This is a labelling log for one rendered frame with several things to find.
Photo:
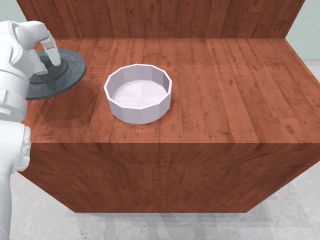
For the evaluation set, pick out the pot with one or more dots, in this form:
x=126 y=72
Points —
x=139 y=93

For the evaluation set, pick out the left robot forearm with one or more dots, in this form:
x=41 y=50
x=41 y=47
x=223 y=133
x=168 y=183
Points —
x=16 y=67

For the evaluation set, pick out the left robot upper arm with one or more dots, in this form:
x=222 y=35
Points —
x=15 y=146

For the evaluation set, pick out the left robot hand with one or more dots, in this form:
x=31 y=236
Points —
x=41 y=34

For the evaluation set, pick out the table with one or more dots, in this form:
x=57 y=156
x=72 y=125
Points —
x=244 y=115

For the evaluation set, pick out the lid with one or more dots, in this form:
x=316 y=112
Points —
x=59 y=79

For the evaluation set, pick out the knob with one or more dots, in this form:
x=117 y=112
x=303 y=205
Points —
x=46 y=61

